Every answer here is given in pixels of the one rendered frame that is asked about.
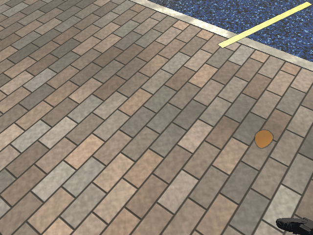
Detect right robot hand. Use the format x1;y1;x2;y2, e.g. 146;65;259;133
276;217;313;235

